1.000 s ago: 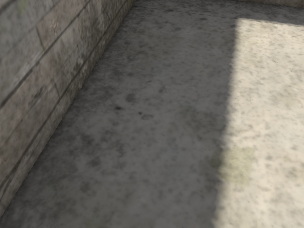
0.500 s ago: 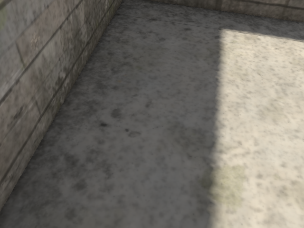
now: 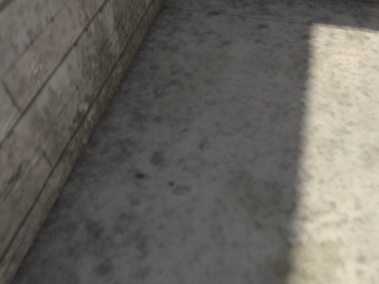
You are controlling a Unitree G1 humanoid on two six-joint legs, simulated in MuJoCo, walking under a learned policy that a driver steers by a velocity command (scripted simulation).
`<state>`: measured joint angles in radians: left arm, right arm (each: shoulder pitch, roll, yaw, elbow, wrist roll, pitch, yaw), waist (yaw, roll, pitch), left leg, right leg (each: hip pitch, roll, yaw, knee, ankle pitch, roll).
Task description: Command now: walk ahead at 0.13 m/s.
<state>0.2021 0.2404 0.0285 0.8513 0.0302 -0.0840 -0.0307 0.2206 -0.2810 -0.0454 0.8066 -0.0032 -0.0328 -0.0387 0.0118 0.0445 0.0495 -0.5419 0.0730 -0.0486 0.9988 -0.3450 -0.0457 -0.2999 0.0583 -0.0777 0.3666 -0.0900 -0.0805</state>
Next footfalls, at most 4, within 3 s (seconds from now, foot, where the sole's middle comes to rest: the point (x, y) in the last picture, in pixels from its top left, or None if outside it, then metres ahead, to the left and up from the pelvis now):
0.18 left None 0.14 0.15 -0.78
1.42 right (235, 275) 0.49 -0.10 -0.78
1.90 left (214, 188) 0.83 -0.04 -0.78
2.42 right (307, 181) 0.87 -0.41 -0.78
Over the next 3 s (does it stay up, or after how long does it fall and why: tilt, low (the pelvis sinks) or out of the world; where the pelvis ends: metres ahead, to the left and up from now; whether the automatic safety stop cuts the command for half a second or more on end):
stays up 1.08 -0.41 -0.03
